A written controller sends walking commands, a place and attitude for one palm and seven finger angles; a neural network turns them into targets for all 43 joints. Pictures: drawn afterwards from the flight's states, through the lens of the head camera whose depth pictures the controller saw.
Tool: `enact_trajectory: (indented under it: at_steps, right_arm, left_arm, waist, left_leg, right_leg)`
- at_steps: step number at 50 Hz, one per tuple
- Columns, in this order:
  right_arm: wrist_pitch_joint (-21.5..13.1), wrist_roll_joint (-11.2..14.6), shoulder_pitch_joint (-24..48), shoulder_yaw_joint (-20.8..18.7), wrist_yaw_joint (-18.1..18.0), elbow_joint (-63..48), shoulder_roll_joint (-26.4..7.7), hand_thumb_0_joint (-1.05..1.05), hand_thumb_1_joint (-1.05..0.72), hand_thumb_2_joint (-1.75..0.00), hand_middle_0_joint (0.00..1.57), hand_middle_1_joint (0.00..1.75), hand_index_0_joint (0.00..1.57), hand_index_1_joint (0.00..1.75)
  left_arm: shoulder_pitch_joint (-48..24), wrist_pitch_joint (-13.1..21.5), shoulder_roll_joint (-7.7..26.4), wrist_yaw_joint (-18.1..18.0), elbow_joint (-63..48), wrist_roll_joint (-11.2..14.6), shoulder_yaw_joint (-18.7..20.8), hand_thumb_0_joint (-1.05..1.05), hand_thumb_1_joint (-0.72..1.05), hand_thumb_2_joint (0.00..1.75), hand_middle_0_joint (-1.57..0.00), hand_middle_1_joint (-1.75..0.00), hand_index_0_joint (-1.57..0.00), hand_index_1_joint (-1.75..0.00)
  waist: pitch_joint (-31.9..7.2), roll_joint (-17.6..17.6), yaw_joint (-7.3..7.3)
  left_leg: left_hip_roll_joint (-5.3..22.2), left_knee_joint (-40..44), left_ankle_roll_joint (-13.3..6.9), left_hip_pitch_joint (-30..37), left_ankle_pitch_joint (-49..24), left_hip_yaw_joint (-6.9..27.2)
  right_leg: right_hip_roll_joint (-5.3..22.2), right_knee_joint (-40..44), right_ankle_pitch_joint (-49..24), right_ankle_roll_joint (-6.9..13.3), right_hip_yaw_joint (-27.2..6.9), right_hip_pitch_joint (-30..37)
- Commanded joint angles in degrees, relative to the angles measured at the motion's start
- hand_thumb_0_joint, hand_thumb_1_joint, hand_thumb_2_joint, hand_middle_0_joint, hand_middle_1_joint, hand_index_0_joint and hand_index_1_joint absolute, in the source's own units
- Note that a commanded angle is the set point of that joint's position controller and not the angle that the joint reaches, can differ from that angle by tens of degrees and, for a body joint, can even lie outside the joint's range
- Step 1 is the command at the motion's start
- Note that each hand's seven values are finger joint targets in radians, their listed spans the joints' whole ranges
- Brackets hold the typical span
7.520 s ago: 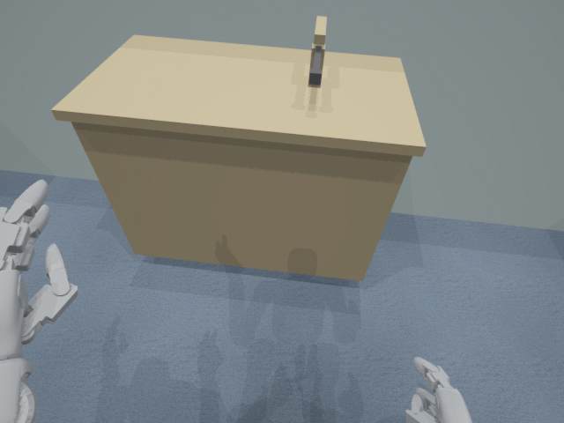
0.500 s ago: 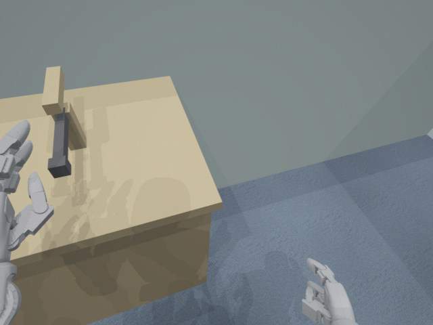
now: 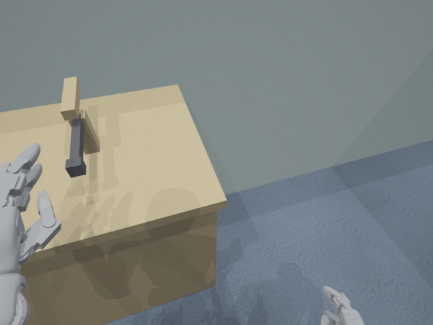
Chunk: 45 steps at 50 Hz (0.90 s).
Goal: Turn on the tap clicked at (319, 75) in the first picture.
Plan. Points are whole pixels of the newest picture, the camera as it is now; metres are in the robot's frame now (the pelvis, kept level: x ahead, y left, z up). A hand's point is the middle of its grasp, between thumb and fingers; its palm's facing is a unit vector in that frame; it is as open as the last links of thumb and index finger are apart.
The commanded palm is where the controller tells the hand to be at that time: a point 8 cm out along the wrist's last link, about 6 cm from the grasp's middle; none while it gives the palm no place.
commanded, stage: look again from close up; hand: left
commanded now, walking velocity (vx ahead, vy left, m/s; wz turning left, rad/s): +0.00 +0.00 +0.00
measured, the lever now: (76, 167) +0.37 +0.31 +0.09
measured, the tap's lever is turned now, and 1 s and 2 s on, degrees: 0 0 0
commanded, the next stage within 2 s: shuffle to correct the standing spot in 0.38 s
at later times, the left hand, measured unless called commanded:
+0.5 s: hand (42, 190) +0.26 +0.28 +0.16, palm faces +0.39 -0.86 -0.33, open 7.4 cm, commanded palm +0.19 +0.31 +0.17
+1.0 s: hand (74, 207) +0.25 +0.23 +0.15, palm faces +0.32 -0.87 -0.36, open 7.4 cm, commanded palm +0.18 +0.27 +0.17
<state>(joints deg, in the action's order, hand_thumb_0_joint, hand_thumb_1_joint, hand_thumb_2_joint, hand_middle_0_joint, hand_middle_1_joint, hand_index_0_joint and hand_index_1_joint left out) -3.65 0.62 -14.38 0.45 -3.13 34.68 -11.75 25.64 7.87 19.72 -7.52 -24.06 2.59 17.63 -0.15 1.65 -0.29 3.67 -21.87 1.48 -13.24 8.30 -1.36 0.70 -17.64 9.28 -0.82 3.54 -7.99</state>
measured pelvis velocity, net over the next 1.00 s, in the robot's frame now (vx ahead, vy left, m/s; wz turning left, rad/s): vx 0.01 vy -0.01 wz -0.04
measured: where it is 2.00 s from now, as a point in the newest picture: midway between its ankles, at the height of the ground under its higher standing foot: outside the picture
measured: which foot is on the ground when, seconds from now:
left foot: down 0.00-1.00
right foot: down 0.00-1.00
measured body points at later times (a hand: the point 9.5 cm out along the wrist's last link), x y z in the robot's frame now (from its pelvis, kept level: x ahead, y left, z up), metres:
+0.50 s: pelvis +0.03 +0.03 -0.01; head +0.07 +0.08 +0.44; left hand +0.24 +0.33 +0.18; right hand +0.21 -0.18 -0.08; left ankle +0.04 +0.13 -0.75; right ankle +0.00 -0.13 -0.75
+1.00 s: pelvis +0.01 -0.01 -0.01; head +0.04 +0.02 +0.44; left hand +0.22 +0.28 +0.17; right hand +0.18 -0.24 -0.09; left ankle +0.04 +0.13 -0.75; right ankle +0.00 -0.13 -0.75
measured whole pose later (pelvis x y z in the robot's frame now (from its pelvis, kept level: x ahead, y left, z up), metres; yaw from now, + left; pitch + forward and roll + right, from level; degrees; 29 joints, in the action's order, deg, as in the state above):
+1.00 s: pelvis +0.01 -0.01 -0.01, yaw -2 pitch +0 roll -2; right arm -4.3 0.8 -11.9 -0.8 -0.4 32.4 -11.1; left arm 24.6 9.0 21.3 -5.5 -29.9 3.4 20.9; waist 3.5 -0.8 -0.8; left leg 6.5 -32.6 1.8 -17.0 15.5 -2.6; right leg -1.3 -26.7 14.9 0.0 2.7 -11.8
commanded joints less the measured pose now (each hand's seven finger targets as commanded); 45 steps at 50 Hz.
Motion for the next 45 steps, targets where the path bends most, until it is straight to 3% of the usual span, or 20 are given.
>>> enact_trajectory:
  at_steps: [1,2,3,4,5,8,10,12,14,15,18,21,24,27,29,30,35,39,45]
  right_arm:
    - [-5.5,-0.5,4.5,-1.0,-0.7,-4.3,-1.5,0.0,-0.9,-0.9,0.2,0.3,0.2,0.3]
    - [-6.9,-0.4,4.8,-3.7,-0.4,-8.5,-6.7,0.0,-0.9,-0.9,0.2,0.3,0.2,0.3]
    - [-7.2,-0.3,4.5,-3.7,0.5,-9.5,-7.0,0.0,-0.9,-0.9,0.2,0.3,0.2,0.3]
    - [-7.9,0.5,6.5,-3.4,1.4,-9.5,-6.1,0.0,-0.9,-0.9,0.2,0.3,0.2,0.3]
    - [-8.2,0.1,6.0,-3.6,2.0,-9.7,-7.0,0.0,-0.9,-0.9,0.2,0.3,0.2,0.3]
    - [-8.7,-0.1,6.6,-2.9,2.1,-9.6,-6.5,0.0,-0.9,-0.9,0.2,0.3,0.2,0.3]
    - [-8.4,-0.3,7.0,-2.8,1.4,-9.9,-6.7,0.0,-0.9,-0.9,0.2,0.3,0.2,0.3]
    - [-8.6,-0.2,7.4,-2.8,0.8,-10.1,-6.7,0.0,-0.9,-0.9,0.2,0.3,0.2,0.3]
    - [-8.7,-0.1,7.9,-2.5,0.4,-10.0,-6.4,0.0,-0.9,-0.9,0.2,0.3,0.2,0.3]
    - [-8.9,-0.3,7.4,-2.7,0.4,-9.7,-6.5,0.0,-0.9,-0.9,0.2,0.3,0.2,0.3]
    - [-9.6,-0.3,6.8,-2.9,1.1,-9.1,-6.4,0.0,-0.9,-0.9,0.2,0.3,0.2,0.3]
    - [-9.6,-0.4,6.6,-3.0,1.9,-8.5,-6.7,0.0,-0.9,-0.9,0.2,0.3,0.2,0.3]
    - [-8.7,-0.3,7.1,-3.0,2.3,-8.3,-6.4,0.0,-0.9,-0.9,0.2,0.3,0.2,0.3]
    - [-7.0,-0.2,6.9,-3.1,2.4,-9.0,-6.2,0.0,-0.9,-0.9,0.2,0.3,0.2,0.3]
    - [-6.1,-0.2,7.3,-3.1,2.3,-9.5,-6.0,0.0,-0.9,-0.9,0.2,0.3,0.2,0.3]
    - [-5.7,-0.2,7.1,-3.2,2.4,-9.8,-6.0,0.0,-0.9,-0.9,0.2,0.3,0.2,0.3]
    - [-5.0,-0.2,7.3,-3.4,2.9,-11.4,-5.9,0.0,-0.9,-0.9,0.2,0.3,0.2,0.3]
    - [-4.5,0.3,7.5,-3.8,3.1,-11.8,-5.8,0.0,-0.9,-0.9,0.2,0.3,0.2,0.3]
    - [-3.7,0.1,6.8,-4.2,2.2,-12.0,-6.0,0.0,-0.9,-0.9,0.2,0.3,0.2,0.3]
  left_arm:
    - [-30.2,7.5,21.1,2.4,6.8,-3.6,15.8,0.0,0.9,0.9,-0.2,-0.3,-0.2,-0.3]
    - [-13.1,7.3,14.0,2.8,10.8,-1.5,11.9,0.0,0.9,0.9,-0.2,-0.3,-0.2,-0.3]
    - [-9.7,8.3,10.0,3.5,0.6,0.0,6.2,0.0,0.9,0.9,-0.2,-0.3,-0.2,-0.3]
    - [-7.3,8.9,5.8,3.7,-3.4,1.0,3.1,0.0,0.9,0.9,-0.2,-0.3,-0.2,-0.3]
    - [-6.2,9.1,8.8,3.1,-8.8,0.5,3.9,0.0,0.9,0.9,-0.2,-0.3,-0.2,-0.3]
    - [-3.7,9.0,11.8,1.9,-12.1,0.2,6.7,0.0,0.9,0.9,-0.2,-0.3,-0.2,-0.3]
    - [-5.7,9.3,13.5,1.1,-13.8,-0.1,9.3,0.0,0.9,0.9,-0.2,-0.3,-0.2,-0.3]
    - [-8.0,9.8,14.4,0.8,-14.5,-0.1,11.4,0.0,0.9,0.9,-0.2,-0.3,-0.2,-0.3]
    - [-11.6,10.2,16.2,0.4,-16.8,-0.2,13.1,0.0,0.9,0.9,-0.2,-0.3,-0.2,-0.3]
    - [-11.8,10.4,15.1,0.3,-16.5,-0.3,12.5,0.0,0.9,0.9,-0.2,-0.3,-0.2,-0.3]
    - [-10.7,10.4,12.4,0.3,-17.3,-0.2,10.1,0.0,0.9,0.9,-0.2,-0.3,-0.2,-0.3]
    - [-8.4,9.7,9.8,0.3,-17.8,-0.6,7.5,0.0,0.9,0.9,-0.2,-0.3,-0.2,-0.3]
    - [-5.6,8.7,9.7,0.1,-17.1,-0.8,8.0,0.0,0.9,0.9,-0.2,-0.3,-0.2,-0.3]
    - [-5.6,7.8,10.1,0.4,-16.4,-0.3,8.7,0.0,0.9,0.9,-0.2,-0.3,-0.2,-0.3]
    - [-6.9,7.2,12.2,0.4,-17.8,-0.1,10.9,0.0,0.9,0.9,-0.2,-0.3,-0.2,-0.3]
    - [-6.8,7.1,11.0,0.7,-17.6,0.2,9.8,0.0,0.9,0.9,-0.2,-0.3,-0.2,-0.3]
    - [-7.2,6.1,11.1,1.0,-20.4,0.7,9.6,0.0,0.9,0.9,-0.2,-0.3,-0.2,-0.3]
    - [-5.9,5.2,11.6,0.9,-19.1,0.7,10.4,0.0,0.9,0.9,-0.2,-0.3,-0.2,-0.3]
    - [-4.7,4.5,11.3,1.5,-17.4,1.4,10.0,0.0,0.9,0.9,-0.2,-0.3,-0.2,-0.3]
  waist:
    - [-3.8,-13.1,-0.41]
    - [-2.4,-4.2,-3.93]
    - [-4.7,0.2,-2.98]
    - [-7.4,4.3,-2.76]
    - [-7.2,3.4,-2.92]
    - [-5.5,-4.4,-2.59]
    - [-4.1,-2.9,-1.77]
    - [-3.2,0.4,-1.7]
    - [-3.9,3.7,-1.57]
    - [-5.1,4.6,-1.55]
    - [-8.0,4.8,-1.54]
    - [-9.0,4.6,-1.2]
    - [-10.0,4.3,-1.08]
    - [-9.0,2.6,-0.77]
    - [-8.8,4.5,-0.66]
    - [-8.8,4.5,-0.48]
    - [-8.4,7.9,-0.53]
    - [-8.2,3.9,-0.68]
    - [-6.2,1.8,-0.52]
  left_leg:
    - [-2.8,-5.0,-3.3,2.1,-1.3,-0.2]
    - [-2.6,-5.8,-1.8,5.1,0.0,-2.0]
    - [-2.4,-3.1,-2.1,2.8,2.4,-0.7]
    - [-1.9,-1.4,-2.2,4.2,1.9,-1.2]
    - [-1.8,-1.2,-2.0,4.4,2.9,-1.4]
    - [-1.9,0.1,-2.0,1.3,8.3,-0.2]
    - [-0.7,2.2,-2.4,0.0,10.8,1.5]
    - [0.6,4.4,-3.1,-2.2,11.1,3.2]
    - [1.7,4.8,-3.6,-2.6,9.2,3.8]
    - [1.9,3.8,-3.9,-1.9,6.4,3.5]
    - [0.7,-0.6,-3.1,2.6,-5.5,1.5]
    - [1.2,-2.7,-2.6,5.3,-15.2,1.5]
    - [1.0,-4.2,-2.1,6.9,-19.7,0.4]
    - [2.2,-3.7,-1.8,6.5,-21.9,1.0]
    - [3.1,-3.3,-1.6,7.9,-24.3,1.3]
    - [3.8,-3.3,-2.0,7.7,-24.8,1.6]
    - [6.2,-3.4,-2.8,7.8,-23.3,1.8]
    - [5.3,-5.2,-2.5,4.9,-14.9,0.0]
    - [4.0,-6.3,-2.4,0.9,-2.1,-0.8]
  right_leg:
    - [7.4,2.6,-0.9,2.9,-6.0,-9.6]
    - [5.3,4.6,-1.4,1.9,-11.6,-10.5]
    - [5.9,1.4,1.0,2.2,-9.4,-4.3]
    - [4.9,-0.8,1.6,2.6,-8.5,-1.9]
    - [3.9,-0.7,3.0,2.0,-8.5,-3.1]
    - [2.5,0.4,10.1,1.2,-6.1,-3.6]
    - [1.8,-1.3,11.2,1.1,-4.5,-4.4]
    - [0.5,-4.4,7.3,0.9,-3.4,-2.2]
    - [0.6,-7.2,3.2,0.8,-2.7,-0.1]
    - [0.9,-7.7,0.6,0.9,-2.5,0.9]
    - [1.4,-6.6,-7.0,1.1,-3.0,1.7]
    - [1.1,-6.8,-11.9,1.0,-2.3,1.6]
    - [1.2,-6.5,-16.1,1.0,-2.1,1.7]
    - [0.4,-7.0,-14.8,0.5,-1.1,1.2]
    - [-0.4,-7.9,-12.8,0.2,-0.4,-0.1]
    - [-0.3,-8.4,-11.0,0.2,-0.2,-0.4]
    - [-0.6,-8.2,-5.2,0.1,0.4,-1.4]
    - [-0.1,-6.0,-10.8,0.2,-0.6,1.0]
    - [0.8,-5.6,-6.4,0.8,-2.5,-1.9]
